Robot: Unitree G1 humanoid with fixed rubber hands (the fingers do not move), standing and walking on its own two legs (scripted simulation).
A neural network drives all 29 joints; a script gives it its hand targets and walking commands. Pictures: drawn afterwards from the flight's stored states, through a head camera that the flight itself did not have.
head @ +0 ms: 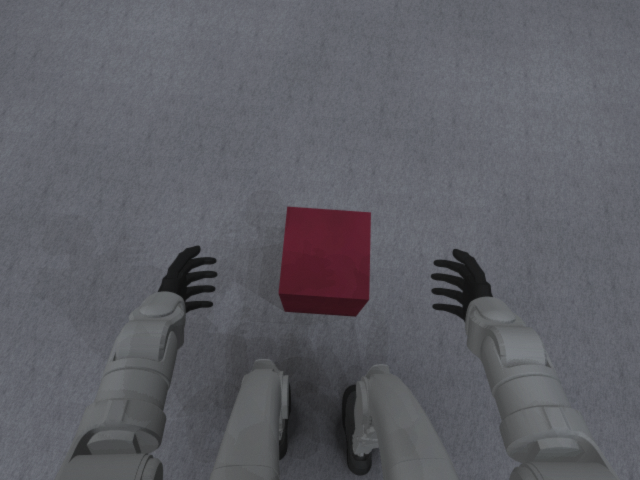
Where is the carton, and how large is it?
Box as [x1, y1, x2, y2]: [279, 207, 370, 316]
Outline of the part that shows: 287,207 279,284 279,295 284,310 355,316 368,300 370,212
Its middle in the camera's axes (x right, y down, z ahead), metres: +0.01 +0.07 +1.00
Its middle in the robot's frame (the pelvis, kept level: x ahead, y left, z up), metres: +0.51 -0.02 -0.55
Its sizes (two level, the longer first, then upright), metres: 0.210 0.200 0.250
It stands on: the floor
